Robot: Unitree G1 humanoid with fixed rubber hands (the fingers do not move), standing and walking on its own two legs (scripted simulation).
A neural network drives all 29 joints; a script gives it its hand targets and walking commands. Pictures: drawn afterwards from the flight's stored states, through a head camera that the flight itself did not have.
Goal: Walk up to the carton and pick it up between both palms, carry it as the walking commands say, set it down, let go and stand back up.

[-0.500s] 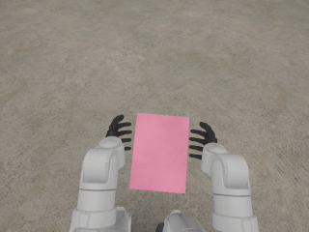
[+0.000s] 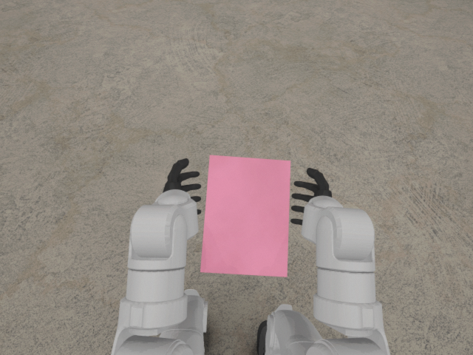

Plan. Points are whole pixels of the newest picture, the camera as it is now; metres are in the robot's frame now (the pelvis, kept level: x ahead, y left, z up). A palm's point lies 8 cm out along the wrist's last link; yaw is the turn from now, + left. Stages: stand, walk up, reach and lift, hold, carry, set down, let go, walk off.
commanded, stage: carry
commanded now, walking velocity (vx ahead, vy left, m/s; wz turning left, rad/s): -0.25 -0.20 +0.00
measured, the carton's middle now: (242, 216) +0.38 +0.03 -0.07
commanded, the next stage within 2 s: none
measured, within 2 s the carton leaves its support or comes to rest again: neither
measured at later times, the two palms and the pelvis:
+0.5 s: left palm (211, 322) +0.15 +0.05 +0.08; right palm (394, 334) +0.16 -0.17 +0.07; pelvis -0.16 -0.07 +0.00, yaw +4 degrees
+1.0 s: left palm out of the picture -0.01 -0.02 +0.09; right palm out of the picture +0.00 -0.24 +0.09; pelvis -0.32 -0.15 +0.01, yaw +1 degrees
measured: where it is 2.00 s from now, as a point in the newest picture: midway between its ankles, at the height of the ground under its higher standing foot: outside the picture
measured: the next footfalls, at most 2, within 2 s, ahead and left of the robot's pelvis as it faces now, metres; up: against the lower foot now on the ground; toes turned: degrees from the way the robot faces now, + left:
left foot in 0.12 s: +0.12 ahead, +0.11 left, +0.00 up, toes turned +7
right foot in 0.30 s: +0.05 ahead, -0.17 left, +0.00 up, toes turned +3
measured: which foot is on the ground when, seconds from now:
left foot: up 0.00-0.10, down 0.12-0.34, up 0.36-0.46, down 0.48-0.72, up 0.74-0.86, down 0.88-1.00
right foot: down 0.00-0.14, up 0.16-0.28, down 0.30-0.50, up 0.52-0.64, down 0.66-0.88, up 0.90-1.00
